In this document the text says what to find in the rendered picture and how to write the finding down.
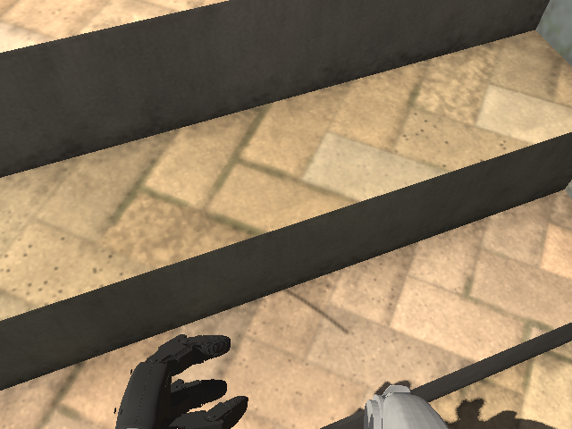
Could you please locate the right robot shin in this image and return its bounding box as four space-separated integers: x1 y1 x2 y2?
382 385 410 399

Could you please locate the right robot thigh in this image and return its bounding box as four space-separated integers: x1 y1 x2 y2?
364 392 449 429

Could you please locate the left robot hand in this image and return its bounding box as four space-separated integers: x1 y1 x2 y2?
114 334 248 429

